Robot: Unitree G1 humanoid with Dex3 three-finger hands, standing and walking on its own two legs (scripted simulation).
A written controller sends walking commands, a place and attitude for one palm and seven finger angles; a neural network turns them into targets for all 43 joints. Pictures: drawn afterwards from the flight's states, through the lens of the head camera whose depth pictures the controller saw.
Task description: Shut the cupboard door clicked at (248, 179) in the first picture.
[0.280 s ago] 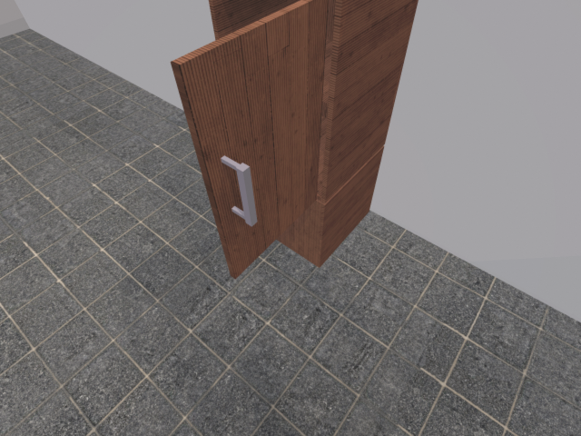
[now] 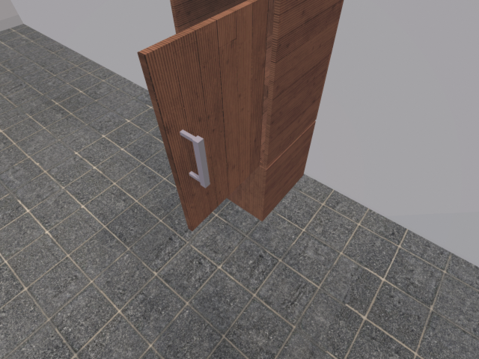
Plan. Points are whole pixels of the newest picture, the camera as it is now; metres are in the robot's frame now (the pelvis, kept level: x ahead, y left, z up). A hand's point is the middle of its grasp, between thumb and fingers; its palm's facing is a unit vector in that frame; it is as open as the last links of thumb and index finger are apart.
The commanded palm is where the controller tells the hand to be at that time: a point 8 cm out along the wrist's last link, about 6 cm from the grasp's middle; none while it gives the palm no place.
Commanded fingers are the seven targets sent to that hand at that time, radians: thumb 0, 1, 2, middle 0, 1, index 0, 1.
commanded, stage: look at it before walking up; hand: left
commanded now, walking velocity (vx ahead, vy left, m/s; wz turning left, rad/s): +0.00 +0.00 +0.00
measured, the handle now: (195, 160) +0.56 +0.14 -0.04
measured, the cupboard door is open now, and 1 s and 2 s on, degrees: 91 91 91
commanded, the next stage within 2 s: walk around to get in front in 0.56 s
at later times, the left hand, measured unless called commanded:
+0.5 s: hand out of the picture +0.02 +0.19 -0.17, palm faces +0.02 -0.97 -0.24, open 7.4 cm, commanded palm none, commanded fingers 0.00 0.90 0.90 -0.20 -0.30 -0.20 -0.30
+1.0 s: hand out of the picture +0.03 +0.20 -0.19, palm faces -0.08 -0.97 -0.22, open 7.4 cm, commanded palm none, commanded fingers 0.00 0.90 0.90 -0.20 -0.30 -0.20 -0.30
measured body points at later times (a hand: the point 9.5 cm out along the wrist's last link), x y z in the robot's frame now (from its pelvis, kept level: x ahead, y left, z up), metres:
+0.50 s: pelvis +0.00 +0.00 +0.00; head +0.02 -0.01 +0.45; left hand +0.02 +0.24 -0.15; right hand +0.00 -0.23 -0.17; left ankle -0.03 +0.13 -0.75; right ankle -0.02 -0.07 -0.75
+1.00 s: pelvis -0.01 +0.01 -0.01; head +0.03 +0.00 +0.44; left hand +0.03 +0.25 -0.17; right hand -0.02 -0.23 -0.17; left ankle -0.03 +0.13 -0.75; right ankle -0.02 -0.07 -0.75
